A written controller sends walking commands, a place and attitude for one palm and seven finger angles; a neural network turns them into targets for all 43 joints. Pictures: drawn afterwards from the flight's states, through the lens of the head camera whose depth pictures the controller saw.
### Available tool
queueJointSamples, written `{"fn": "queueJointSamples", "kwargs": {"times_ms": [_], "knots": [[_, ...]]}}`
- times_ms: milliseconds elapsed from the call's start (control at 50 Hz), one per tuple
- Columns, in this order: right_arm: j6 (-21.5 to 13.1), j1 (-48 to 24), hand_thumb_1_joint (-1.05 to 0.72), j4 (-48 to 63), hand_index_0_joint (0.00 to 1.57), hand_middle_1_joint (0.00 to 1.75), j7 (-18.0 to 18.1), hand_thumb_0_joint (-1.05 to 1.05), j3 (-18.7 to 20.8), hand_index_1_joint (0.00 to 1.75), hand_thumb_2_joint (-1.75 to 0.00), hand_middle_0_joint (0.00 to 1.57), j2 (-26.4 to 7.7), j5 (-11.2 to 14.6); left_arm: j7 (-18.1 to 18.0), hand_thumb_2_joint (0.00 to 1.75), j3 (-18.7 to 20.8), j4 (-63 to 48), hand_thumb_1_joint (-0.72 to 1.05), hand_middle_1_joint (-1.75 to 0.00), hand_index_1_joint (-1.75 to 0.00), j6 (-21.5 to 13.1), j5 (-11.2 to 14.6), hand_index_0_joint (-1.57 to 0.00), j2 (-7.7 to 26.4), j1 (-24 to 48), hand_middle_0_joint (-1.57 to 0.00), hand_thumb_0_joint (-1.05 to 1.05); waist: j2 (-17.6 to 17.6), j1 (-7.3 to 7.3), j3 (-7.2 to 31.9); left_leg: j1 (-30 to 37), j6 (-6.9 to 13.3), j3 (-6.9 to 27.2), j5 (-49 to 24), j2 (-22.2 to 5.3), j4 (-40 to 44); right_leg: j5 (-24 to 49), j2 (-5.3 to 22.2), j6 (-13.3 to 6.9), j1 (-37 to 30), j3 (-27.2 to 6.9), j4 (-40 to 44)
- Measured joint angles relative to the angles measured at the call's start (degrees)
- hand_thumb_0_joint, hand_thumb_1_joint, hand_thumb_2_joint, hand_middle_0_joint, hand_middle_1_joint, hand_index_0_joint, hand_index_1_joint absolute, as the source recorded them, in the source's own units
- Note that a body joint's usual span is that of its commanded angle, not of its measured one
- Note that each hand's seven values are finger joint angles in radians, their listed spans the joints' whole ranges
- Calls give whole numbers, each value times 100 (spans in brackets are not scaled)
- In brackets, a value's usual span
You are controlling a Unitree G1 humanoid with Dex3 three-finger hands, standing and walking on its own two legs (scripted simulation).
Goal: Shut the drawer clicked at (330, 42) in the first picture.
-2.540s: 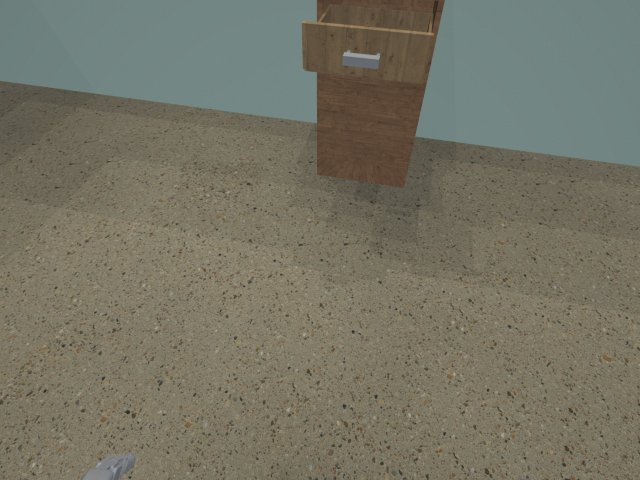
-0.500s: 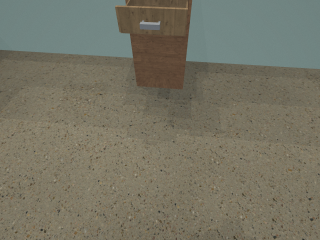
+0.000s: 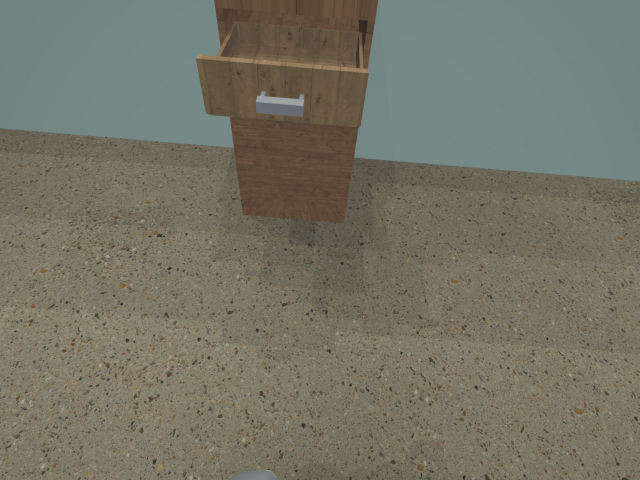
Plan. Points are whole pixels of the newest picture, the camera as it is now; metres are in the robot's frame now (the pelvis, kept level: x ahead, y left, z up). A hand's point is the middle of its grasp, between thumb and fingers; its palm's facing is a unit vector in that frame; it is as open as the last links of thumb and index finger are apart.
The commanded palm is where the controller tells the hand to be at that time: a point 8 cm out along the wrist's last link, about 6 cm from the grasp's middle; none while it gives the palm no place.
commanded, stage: walk to a spot facing it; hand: left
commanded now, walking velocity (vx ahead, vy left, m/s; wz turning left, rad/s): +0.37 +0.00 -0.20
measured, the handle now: (281, 101) +0.89 +0.17 -0.01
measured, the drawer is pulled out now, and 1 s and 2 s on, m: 0.30 0.30 0.30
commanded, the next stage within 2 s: turn to face it in 0.40 s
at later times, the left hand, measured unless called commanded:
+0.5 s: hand (266, 346) +0.35 +0.12 -0.16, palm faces -0.20 -0.97 -0.15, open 7.4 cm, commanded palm none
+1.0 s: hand (258, 325) +0.39 +0.14 -0.17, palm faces +0.03 -0.99 -0.17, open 7.3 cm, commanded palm none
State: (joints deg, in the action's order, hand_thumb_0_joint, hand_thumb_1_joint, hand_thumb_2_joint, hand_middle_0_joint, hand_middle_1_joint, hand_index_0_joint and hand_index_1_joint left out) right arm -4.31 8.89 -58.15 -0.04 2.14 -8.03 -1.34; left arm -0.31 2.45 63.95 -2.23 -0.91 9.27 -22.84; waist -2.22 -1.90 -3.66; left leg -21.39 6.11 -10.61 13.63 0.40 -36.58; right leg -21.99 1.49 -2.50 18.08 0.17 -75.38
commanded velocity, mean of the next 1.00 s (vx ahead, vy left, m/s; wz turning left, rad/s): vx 0.17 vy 0.00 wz -0.02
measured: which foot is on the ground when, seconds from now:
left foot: down 0.00-0.52, up 0.54-0.88, down 0.90-1.00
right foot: up 0.00-0.50, down 0.52-0.92, up 0.94-1.00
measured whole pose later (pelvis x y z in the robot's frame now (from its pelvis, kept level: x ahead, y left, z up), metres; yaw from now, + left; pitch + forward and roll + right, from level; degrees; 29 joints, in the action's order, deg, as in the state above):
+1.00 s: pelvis +0.36 -0.03 +0.01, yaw -3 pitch -1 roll +0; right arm -0.4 13.8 -61.4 1.4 1.5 -8.3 -1.9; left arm -1.6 2.3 61.0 0.8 -0.2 10.2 -14.0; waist -2.6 -1.1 -2.1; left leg -17.8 1.4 -5.4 15.0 -2.3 -34.0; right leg -27.9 3.3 0.6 12.4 8.9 -39.0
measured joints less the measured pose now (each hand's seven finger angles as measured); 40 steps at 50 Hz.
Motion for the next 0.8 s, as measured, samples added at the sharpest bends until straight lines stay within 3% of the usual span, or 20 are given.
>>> {"fn": "queueJointSamples", "kwargs": {"times_ms": [100, 200, 340, 480, 520, 580, 620, 660, 700, 800], "knots": [[-42, 543, -95, -262, 20, 30, 97, -1, 116, 30, -90, 20, -135, 26, 65, 90, 80, -495, 91, -30, -30, 75, -96, -20, 48, 543, -20, 0, -18, -15, 146, 763, 56, -69, -82, 157, 911, 753, 411, 176, 1399, 20, 425], [-82, 1046, -93, -443, 20, 30, 94, -1, 68, 30, -90, 19, -93, 57, 107, 90, 144, -610, 92, -30, -30, 192, -101, -20, 79, 838, -20, 0, -47, 89, 241, 1433, 2, -163, -45, 245, 1594, 1503, 571, 339, 1971, -14, 1097], [-117, 1618, -91, -640, 20, 30, 125, 0, -25, 30, -90, 19, 114, 28, 190, 90, 124, -504, 92, -30, -30, 311, -80, -20, 100, 1109, -20, 0, 38, 340, 156, 2239, -183, -345, 297, 153, 2051, 1700, 531, 292, 1724, 312, 2530], [-13, 2031, -91, -875, 20, 30, 132, 0, -72, 30, -90, 20, 236, -28, 209, 90, 34, -597, 91, -30, -30, 220, -77, -20, -18, 1515, -20, 0, 216, 573, -84, 2649, -507, -585, 1117, -166, 1585, 970, 100, -100, 931, 799, 3855], [56, 2143, -91, -960, 20, 30, 109, 0, -78, 30, -90, 20, 282, 13, 201, 90, 17, -664, 91, -30, -30, 53, -96, -20, -13, 1560, -20, 0, 208, 543, -102, 2373, -595, -591, 1453, -382, 522, 1289, -33, -259, 512, 910, 4253], [184, 1921, -90, -999, 20, 30, 108, 1, -66, 30, -90, 20, 278, 99, 103, 90, 2, -691, 91, -30, -30, -147, -10, -20, -52, 1585, -20, 0, 242, 475, -202, 1137, -641, 188, 1633, -458, -2466, 929, -136, -313, 352, 935, 3942], [254, 1677, -90, -912, 20, 30, 122, 1, -31, 30, -90, 20, 234, 99, 30, 90, -30, -648, 91, -30, -30, -153, 27, -20, -84, 1508, -20, 0, 259, 459, -173, 437, -648, 507, 1379, -466, -3405, 822, -181, -270, 50, 958, 4167], [316, 1387, -91, -747, 20, 30, 140, 1, -2, 30, -90, 20, 179, 68, -100, 90, 49, -645, 93, -30, -30, -192, 82, -20, -66, 1433, -20, -2, 297, 453, -106, -135, -677, 693, 1087, -550, -3486, 896, -221, -207, -211, 996, 4503], [345, 1106, -91, -555, 20, 30, 148, 1, 23, 30, -90, 19, 123, 45, -141, 90, 27, -588, 95, -30, -30, -168, 46, -20, 2, 1384, -20, -3, 338, 487, -30, -519, -730, 782, 838, -639, -3057, 947, -229, -213, -405, 1046, 4768], [399, 669, -93, -320, 20, 30, 183, 1, 40, 30, -90, 19, -20, -4, -123, 90, -27, -456, 94, -30, -30, -5, 3, -20, 30, 1270, -20, -2, 404, 449, 141, -582, -835, 761, 388, -728, -1405, 803, -180, -116, -707, 1184, 4942]]}}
